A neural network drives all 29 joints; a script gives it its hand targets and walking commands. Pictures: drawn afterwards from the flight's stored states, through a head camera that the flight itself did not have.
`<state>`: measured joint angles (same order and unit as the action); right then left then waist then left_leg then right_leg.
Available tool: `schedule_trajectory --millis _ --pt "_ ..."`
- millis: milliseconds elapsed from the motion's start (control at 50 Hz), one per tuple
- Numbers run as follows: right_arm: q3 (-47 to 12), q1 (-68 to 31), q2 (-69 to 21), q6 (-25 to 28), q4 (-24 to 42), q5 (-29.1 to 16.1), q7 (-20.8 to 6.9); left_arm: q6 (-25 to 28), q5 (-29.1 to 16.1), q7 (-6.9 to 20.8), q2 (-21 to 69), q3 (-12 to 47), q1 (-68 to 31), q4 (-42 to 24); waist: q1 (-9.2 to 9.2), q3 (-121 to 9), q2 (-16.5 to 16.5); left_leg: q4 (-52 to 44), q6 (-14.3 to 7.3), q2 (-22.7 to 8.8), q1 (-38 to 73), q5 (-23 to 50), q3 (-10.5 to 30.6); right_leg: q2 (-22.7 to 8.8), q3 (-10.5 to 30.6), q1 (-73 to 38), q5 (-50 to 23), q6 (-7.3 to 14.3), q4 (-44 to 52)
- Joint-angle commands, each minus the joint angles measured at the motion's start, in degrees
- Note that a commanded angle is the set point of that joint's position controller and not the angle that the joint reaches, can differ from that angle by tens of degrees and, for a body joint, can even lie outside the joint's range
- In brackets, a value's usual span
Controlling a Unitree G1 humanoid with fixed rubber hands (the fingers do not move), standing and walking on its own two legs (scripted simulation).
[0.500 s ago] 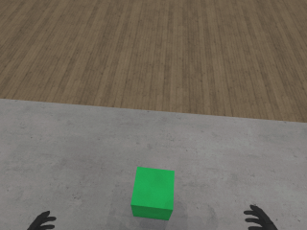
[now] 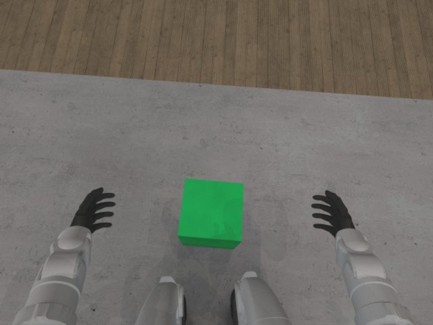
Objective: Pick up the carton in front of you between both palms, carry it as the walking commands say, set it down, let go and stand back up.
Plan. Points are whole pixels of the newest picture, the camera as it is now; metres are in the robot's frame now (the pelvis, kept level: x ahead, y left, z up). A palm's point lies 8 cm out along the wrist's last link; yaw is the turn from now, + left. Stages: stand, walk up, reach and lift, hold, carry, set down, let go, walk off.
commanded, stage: reach and lift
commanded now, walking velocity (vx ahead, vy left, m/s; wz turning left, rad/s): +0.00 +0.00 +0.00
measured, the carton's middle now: (211, 216) +0.42 -0.02 -0.58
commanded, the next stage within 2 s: none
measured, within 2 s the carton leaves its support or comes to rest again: neither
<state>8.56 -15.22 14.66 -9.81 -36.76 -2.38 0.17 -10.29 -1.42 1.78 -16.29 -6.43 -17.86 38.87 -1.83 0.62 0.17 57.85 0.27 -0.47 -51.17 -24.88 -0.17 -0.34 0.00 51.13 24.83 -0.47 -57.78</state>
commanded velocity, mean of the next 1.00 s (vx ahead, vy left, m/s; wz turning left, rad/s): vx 0.00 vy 0.00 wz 0.00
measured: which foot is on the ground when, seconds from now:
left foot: down 0.00-1.00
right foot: down 0.00-1.00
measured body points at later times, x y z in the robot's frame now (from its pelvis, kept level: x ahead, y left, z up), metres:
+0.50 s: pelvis -0.07 +0.01 -0.07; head +0.22 +0.01 +0.27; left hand +0.48 +0.17 -0.16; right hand +0.43 -0.22 -0.16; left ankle +0.02 +0.12 -0.67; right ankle +0.02 -0.12 -0.67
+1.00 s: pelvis -0.07 +0.01 -0.24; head +0.27 +0.01 +0.05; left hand +0.45 +0.17 -0.41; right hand +0.41 -0.22 -0.40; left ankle +0.02 +0.12 -0.67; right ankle +0.02 -0.12 -0.67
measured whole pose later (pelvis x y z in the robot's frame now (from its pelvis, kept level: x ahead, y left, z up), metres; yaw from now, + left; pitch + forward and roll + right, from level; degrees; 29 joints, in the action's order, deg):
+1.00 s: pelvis -0.07 +0.01 -0.24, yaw -1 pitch +49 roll -2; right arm 12.4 -58.9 14.2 -1.7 -48.3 -10.7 6.5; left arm -3.6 -8.3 -5.4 -19.4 -5.0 -64.5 51.7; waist -3.2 0.0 0.3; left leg 105.7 -0.1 -0.1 -124.8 -30.2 0.9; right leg 0.0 0.0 124.1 30.1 -1.3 -104.8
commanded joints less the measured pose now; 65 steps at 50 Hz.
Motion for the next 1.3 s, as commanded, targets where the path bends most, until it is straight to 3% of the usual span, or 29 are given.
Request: schedule_trajectory --millis 0,200,340,460,640,740,840,920,980,1120,1220,1280 --pt "2.4 -11.0 6.4 1.2 3.8 -1.2 1.0 1.2 -0.7 -0.5 -7.0 -2.1 -12.0 -3.0 -0.31 -31.8 0.7 -0.6 1.1 2.9 10.6 29.6 1.5 2.9 0.6 -7.0 -31.2 -2.0 1.3" --pt "6.0 -40.4 4.8 -0.9 -1.6 -2.1 3.3 -0.9 -1.7 -0.7 -9.0 -3.8 -44.7 5.6 -1.86 -41.0 1.6 0.3 0.9 3.3 -2.0 6.6 -0.1 2.6 -1.7 5.1 -8.6 -2.5 0.2" --pt "9.5 -56.2 3.8 -1.1 -7.4 -0.6 4.8 -0.9 -0.6 -0.6 -10.0 -5.8 -62.1 14.4 -3.29 -48.9 2.6 3.0 0.9 3.8 -7.4 2.2 -0.4 3.0 -2.9 11.4 -3.5 -2.5 -2.1" --pt "12.9 -55.8 2.2 1.8 -7.5 2.3 4.7 1.7 3.4 -1.0 -8.7 -8.3 -63.8 15.9 -3.63 -57.9 3.3 4.6 0.7 4.6 -7.3 10.5 0.1 3.7 -3.0 12.6 -12.3 -2.4 -4.0" --pt "14.5 -49.9 -0.5 8.0 -10.3 3.9 2.8 6.8 5.2 -2.8 -2.5 -9.4 -56.1 15.5 -2.48 -55.7 4.0 16.3 0.9 4.0 -18.5 23.6 1.7 4.0 -2.6 31.8 -22.0 -2.9 -14.9" --pt "12.6 -48.1 0.7 10.0 -10.9 1.1 3.2 8.6 2.4 -4.5 -2.9 -6.9 -54.2 13.1 -2.33 -58.5 4.0 26.5 1.0 4.0 -25.8 27.2 2.1 4.0 -2.4 39.6 -24.7 -3.2 -24.5" --pt "7.6 -49.8 4.5 10.7 -7.3 -4.4 5.0 9.1 -3.2 -6.3 -6.2 -1.6 -56.6 7.8 -2.57 -68.3 5.1 36.3 1.1 3.8 -24.3 29.9 1.7 3.8 -3.2 41.3 -26.3 -3.3 -33.7" --pt "4.6 -53.6 6.8 9.8 -4.5 -8.3 6.3 8.4 -6.9 -7.2 -8.5 1.0 -60.5 5.2 -2.59 -72.2 5.8 41.7 1.0 3.6 -24.8 25.2 0.9 3.7 -3.9 42.1 -22.6 -3.0 -39.6" --pt "3.3 -57.2 8.1 8.5 -4.6 -10.1 7.1 7.3 -8.5 -7.7 -10.3 1.7 -64.1 5.7 -2.58 -71.0 5.4 44.1 1.0 3.3 -28.3 17.6 0.0 3.3 -4.2 42.3 -17.3 -2.8 -42.5" --pt "1.6 -67.5 7.9 7.6 -15.2 -11.1 8.1 6.7 -10.4 -7.7 -11.7 3.1 -72.7 18.3 -2.37 -54.0 2.9 48.7 0.7 1.7 -42.7 1.0 -0.1 1.4 -2.9 47.3 -3.3 -2.7 -47.3" --pt "0.8 -72.5 8.7 8.9 -22.0 -10.8 8.2 8.3 -11.6 -7.2 -13.0 4.4 -76.7 25.3 -2.51 -47.6 2.4 52.4 0.5 0.8 -47.2 -0.6 0.8 0.7 -2.2 49.0 -2.1 -2.6 -51.0" --pt "-0.1 -74.8 9.4 9.9 -23.3 -11.5 8.3 9.5 -12.4 -7.1 -14.3 5.4 -79.3 26.0 -2.5 -48.6 2.7 54.9 0.7 0.5 -46.7 1.9 1.1 0.7 -2.0 47.8 -4.9 -2.6 -53.5"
